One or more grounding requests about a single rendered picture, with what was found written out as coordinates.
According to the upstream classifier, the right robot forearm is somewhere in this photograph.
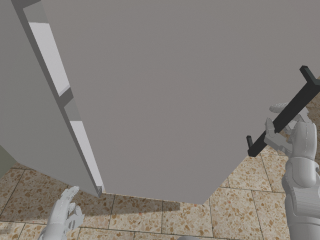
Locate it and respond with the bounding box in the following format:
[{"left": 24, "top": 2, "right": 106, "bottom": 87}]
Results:
[{"left": 281, "top": 157, "right": 320, "bottom": 240}]

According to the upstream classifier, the handle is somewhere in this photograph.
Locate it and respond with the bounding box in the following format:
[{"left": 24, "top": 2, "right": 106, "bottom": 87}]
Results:
[{"left": 246, "top": 65, "right": 320, "bottom": 157}]

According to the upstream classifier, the robot left hand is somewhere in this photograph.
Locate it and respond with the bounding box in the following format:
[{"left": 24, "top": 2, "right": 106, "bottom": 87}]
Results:
[{"left": 46, "top": 185, "right": 85, "bottom": 232}]

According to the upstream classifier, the left robot forearm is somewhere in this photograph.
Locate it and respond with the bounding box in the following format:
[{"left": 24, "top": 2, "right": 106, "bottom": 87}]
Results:
[{"left": 37, "top": 223, "right": 67, "bottom": 240}]

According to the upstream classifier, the robot right hand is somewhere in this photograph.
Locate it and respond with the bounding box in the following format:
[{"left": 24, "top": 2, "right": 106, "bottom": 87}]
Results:
[{"left": 264, "top": 102, "right": 317, "bottom": 161}]

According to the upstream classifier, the fridge door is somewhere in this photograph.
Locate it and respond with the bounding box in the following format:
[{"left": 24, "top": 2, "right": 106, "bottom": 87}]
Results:
[{"left": 41, "top": 0, "right": 320, "bottom": 205}]

